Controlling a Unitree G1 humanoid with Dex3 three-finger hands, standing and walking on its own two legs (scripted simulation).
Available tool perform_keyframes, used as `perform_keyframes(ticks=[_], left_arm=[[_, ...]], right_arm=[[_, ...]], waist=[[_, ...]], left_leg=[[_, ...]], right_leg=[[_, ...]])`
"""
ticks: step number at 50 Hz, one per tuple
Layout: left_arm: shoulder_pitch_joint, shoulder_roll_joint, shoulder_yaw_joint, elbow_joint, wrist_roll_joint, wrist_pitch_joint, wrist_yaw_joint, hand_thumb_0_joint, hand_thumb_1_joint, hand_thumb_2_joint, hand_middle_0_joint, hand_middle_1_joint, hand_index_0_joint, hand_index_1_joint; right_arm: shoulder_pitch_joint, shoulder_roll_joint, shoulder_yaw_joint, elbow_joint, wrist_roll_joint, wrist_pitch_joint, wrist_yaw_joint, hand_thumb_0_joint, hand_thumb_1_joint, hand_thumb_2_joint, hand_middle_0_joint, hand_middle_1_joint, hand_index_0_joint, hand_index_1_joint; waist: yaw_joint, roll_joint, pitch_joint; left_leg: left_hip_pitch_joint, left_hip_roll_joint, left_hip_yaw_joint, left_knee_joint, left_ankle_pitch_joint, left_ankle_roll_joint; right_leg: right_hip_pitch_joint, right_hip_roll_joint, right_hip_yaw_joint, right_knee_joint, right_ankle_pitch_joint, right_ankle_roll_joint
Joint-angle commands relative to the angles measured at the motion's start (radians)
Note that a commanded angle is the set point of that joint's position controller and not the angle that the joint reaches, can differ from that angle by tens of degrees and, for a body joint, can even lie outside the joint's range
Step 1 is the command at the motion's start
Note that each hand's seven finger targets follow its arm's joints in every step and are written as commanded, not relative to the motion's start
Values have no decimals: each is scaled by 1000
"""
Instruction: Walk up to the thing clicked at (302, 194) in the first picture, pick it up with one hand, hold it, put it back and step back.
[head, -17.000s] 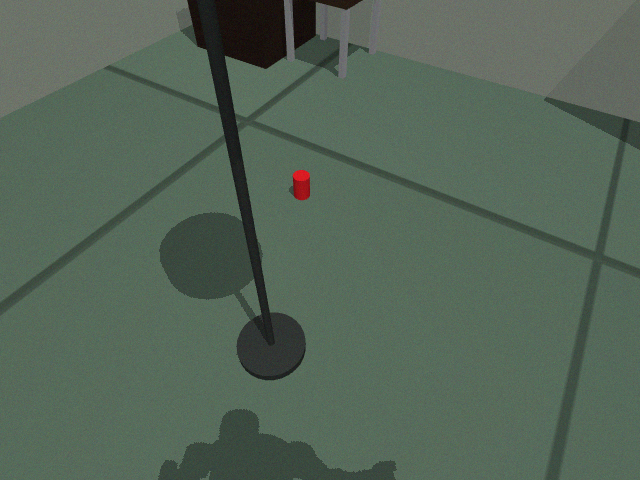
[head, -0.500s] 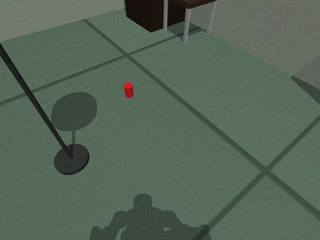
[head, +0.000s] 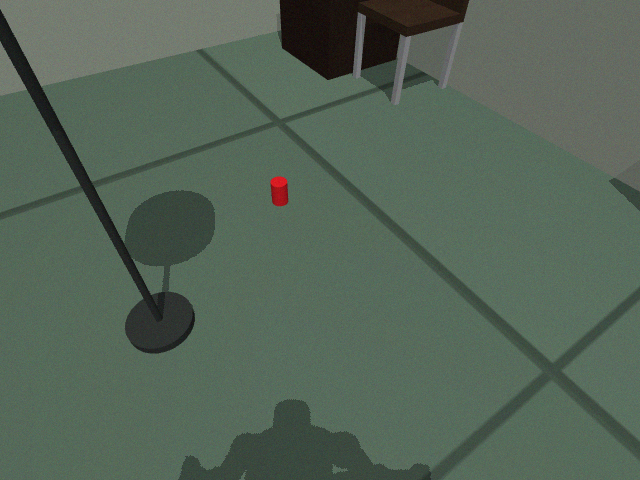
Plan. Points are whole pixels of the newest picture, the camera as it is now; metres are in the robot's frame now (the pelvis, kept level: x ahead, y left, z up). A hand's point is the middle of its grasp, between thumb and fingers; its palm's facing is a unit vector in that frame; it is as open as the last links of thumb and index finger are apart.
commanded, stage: walk up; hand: left
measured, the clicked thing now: (279, 191) +1.42 +0.21 -0.72
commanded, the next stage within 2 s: none
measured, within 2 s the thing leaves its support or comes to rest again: neither
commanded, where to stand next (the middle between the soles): +1.07 -0.01 m, yaw +0 degrees
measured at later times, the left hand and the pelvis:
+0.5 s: hand (103, 416) +0.24 +0.34 -0.15, palm faces -0.07 -0.95 -0.31, open 7.4 cm; pelvis +0.17 +0.07 +0.00, yaw -1 degrees
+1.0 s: hand (189, 277) +0.49 +0.27 -0.13, palm faces -0.03 -0.93 -0.37, open 7.4 cm; pelvis +0.42 +0.00 -0.01, yaw -2 degrees
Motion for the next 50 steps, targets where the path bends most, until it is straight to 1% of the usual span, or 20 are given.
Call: perform_keyframes(ticks=[1,5,6,8,9,10,11,14,16,26,30,33,34,35,36,37,39,41,46,50], left_arm=[[-6,328,87,-79,8,-24,12,0,900,900,-200,-300,-200,-300],[-157,323,79,-152,7,-18,-5,0,900,900,-200,-300,-200,-300],[-160,309,73,-154,1,-11,-8,0,900,900,-200,-300,-200,-300],[-92,210,40,-158,8,0,-10,0,900,900,-200,-300,-200,-300],[-46,137,17,-165,-1,3,-12,0,900,900,-200,-300,-200,-300],[-22,177,20,-170,-21,11,-5,0,900,900,-200,-300,-200,-300],[9,253,32,-161,-17,14,0,0,900,900,-200,-300,-200,-300],[98,303,45,-75,-39,11,-3,0,900,900,-200,-300,-200,-300],[124,286,47,-65,-36,14,-15,0,900,900,-200,-300,-200,-300],[-100,219,33,-192,-19,5,-50,0,900,900,-200,-300,-200,-300],[-151,196,31,-206,-22,-8,-47,0,900,900,-200,-300,-200,-300],[17,224,49,-166,-25,-17,-29,0,900,900,-200,-300,-200,-300],[153,268,72,-129,-24,-25,-16,0,900,900,-200,-300,-200,-300],[266,354,101,-121,-17,-31,-1,0,900,900,-200,-300,-200,-300],[280,407,109,-126,-32,-31,5,0,900,900,-200,-300,-200,-300],[224,402,107,-146,-48,-27,10,0,900,900,-200,-300,-200,-300],[148,324,84,-175,-61,-27,24,0,900,900,-200,-300,-200,-300],[88,281,67,-196,-56,-36,28,0,900,900,-200,-300,-200,-300],[57,270,55,-244,-43,-58,20,0,900,900,-200,-300,-200,-300],[81,281,60,-255,-29,-58,10,0,900,900,-200,-300,-200,-300]], right_arm=[[-155,-211,-65,-153,5,-61,18,0,-900,-900,200,300,200,300],[41,-206,-91,-127,11,-57,30,0,-900,-900,200,300,200,300],[106,-212,-104,-103,6,-59,24,0,-900,-900,200,300,200,300],[309,-293,-144,-42,-4,-67,1,0,-900,-900,200,300,200,300],[394,-376,-156,-43,-19,-71,-18,0,-900,-900,200,300,200,300],[230,-416,-147,-120,-13,-80,-22,0,-900,-900,200,300,200,300],[97,-435,-147,-167,17,-80,-18,0,-900,-900,200,300,200,300],[-6,-316,-99,-211,16,-102,-23,0,-900,-900,200,300,200,300],[37,-284,-92,-202,23,-115,-22,0,-900,-900,200,300,200,300],[124,-289,-95,-228,28,-122,-21,0,-900,-900,200,300,200,300],[170,-287,-94,-238,21,-109,-30,0,-900,-900,200,300,200,300],[158,-271,-85,-265,22,-97,-42,0,-900,-900,200,300,200,300],[184,-222,-64,-274,21,-97,-40,0,-900,-900,200,300,200,300],[226,-162,-40,-295,31,-99,-39,0,-900,-900,200,300,200,300],[222,-195,-44,-294,40,-97,-42,0,-900,-900,200,300,200,300],[171,-261,-56,-278,30,-93,-52,0,-900,-900,200,300,200,300],[137,-238,-56,-254,46,-95,-47,0,-900,-900,200,300,200,300],[175,-196,-46,-249,50,-84,-35,0,-900,-900,200,300,200,300],[120,-193,-60,-267,30,-67,-4,0,-900,-900,200,300,200,300],[-2,-174,-57,-302,18,-80,15,0,-900,-900,200,300,200,300]], waist=[[46,-119,84],[-83,-180,49],[-113,-131,36],[-204,184,-63],[-230,405,-52],[-156,295,-6],[-97,226,54],[-8,101,92],[-16,133,86],[-76,102,133],[-95,101,73],[-1,21,-38],[57,-80,-142],[94,-270,-231],[96,-313,-188],[93,-227,-137],[50,-91,-53],[-2,-140,-5],[-25,-108,70],[17,-109,96]], left_leg=[[-287,65,-33,13,-12,0],[104,49,41,-150,172,-9],[251,23,76,-172,249,-21],[587,12,21,-177,83,18],[549,181,-336,-399,-329,61],[327,362,-750,-638,-586,124],[197,428,-797,-705,-640,192],[125,279,-388,-588,-326,142],[124,236,-256,-598,-190,126],[248,216,-43,-592,60,168],[303,212,0,-460,391,156],[265,178,45,-168,601,119],[156,114,86,58,517,89],[-57,20,107,312,243,48],[-290,-87,59,433,-87,24],[-309,-9,-16,503,-117,24],[-255,21,-109,528,-11,30],[-174,31,-77,434,55,33],[-208,50,-33,234,204,-18],[-150,71,22,-72,291,-23]], right_leg=[[115,-264,270,-259,-339,-172],[-196,-187,108,-150,-316,-119],[-313,-161,68,-63,-361,-104],[-550,-70,-8,385,-356,-77],[-675,81,42,724,-384,-57],[-672,109,189,842,-292,-31],[-593,33,250,837,-243,-44],[-519,-32,267,759,-49,-7],[-478,-33,226,677,26,19],[-495,-57,113,284,188,38],[-379,-9,37,184,155,0],[-94,35,19,119,117,-30],[122,22,40,119,82,-50],[326,-179,349,76,-70,-100],[412,-347,738,-74,-7,-216],[334,-383,754,-72,58,-265],[156,-288,443,-36,367,-217],[4,-200,276,-46,418,-167],[-102,-173,157,-146,248,-192],[-112,-151,105,-124,185,-168]])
